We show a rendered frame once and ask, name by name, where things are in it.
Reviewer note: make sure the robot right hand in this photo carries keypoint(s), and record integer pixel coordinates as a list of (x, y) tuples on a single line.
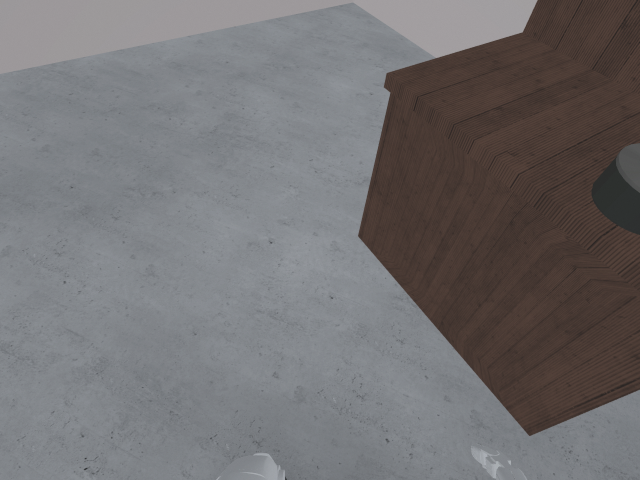
[(496, 463)]

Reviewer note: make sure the table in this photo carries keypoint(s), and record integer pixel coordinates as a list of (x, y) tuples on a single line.
[(480, 206)]

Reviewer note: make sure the lid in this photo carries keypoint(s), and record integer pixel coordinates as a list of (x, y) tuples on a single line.
[(628, 165)]

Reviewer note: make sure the robot left thigh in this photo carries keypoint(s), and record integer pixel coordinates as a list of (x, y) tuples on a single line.
[(256, 467)]

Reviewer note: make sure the robot left shin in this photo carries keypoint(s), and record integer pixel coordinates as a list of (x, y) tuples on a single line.
[(264, 454)]

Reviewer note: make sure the pot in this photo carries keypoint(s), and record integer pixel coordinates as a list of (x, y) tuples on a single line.
[(617, 200)]

